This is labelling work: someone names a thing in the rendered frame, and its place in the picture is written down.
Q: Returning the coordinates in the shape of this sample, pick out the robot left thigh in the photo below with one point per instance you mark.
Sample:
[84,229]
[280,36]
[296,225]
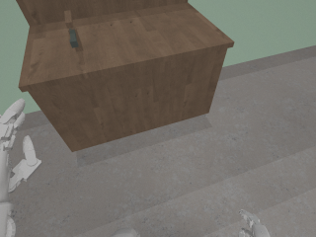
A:
[126,232]

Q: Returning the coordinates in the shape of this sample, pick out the tap lever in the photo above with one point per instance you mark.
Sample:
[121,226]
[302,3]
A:
[73,39]

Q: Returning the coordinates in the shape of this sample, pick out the left robot hand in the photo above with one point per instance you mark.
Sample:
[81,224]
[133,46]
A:
[10,123]

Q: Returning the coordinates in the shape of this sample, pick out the right robot hand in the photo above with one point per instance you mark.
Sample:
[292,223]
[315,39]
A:
[258,230]

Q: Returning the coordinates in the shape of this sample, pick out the robot left forearm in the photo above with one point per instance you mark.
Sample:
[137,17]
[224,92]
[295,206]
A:
[8,225]

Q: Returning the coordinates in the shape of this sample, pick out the counter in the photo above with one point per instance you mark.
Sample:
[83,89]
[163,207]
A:
[139,65]

